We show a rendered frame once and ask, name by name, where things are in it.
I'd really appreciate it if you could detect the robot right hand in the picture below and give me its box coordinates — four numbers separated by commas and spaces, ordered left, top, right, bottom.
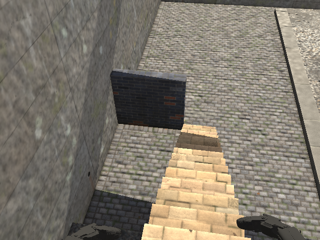
236, 213, 306, 240

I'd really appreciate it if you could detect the robot left hand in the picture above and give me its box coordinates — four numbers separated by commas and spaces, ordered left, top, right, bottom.
61, 223, 121, 240

